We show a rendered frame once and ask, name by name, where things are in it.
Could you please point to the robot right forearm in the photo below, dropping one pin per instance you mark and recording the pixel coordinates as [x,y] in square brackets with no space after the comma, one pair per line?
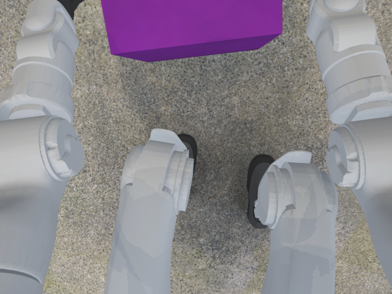
[351,60]

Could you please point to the robot right upper arm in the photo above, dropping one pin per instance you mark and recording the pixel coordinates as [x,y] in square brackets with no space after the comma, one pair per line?
[359,157]

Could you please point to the robot left hand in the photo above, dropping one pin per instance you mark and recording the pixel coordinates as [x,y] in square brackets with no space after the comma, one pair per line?
[70,6]

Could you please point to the carton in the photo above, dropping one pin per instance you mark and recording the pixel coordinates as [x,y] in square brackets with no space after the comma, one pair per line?
[158,30]

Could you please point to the right robot foot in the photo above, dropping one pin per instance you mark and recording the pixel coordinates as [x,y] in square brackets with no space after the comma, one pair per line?
[257,168]

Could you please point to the robot left upper arm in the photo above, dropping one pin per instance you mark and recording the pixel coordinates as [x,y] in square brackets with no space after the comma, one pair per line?
[38,155]

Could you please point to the robot left forearm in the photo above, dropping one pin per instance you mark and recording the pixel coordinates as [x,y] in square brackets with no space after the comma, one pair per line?
[43,74]

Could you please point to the robot right thigh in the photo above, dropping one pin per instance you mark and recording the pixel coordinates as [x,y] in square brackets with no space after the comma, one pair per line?
[302,254]

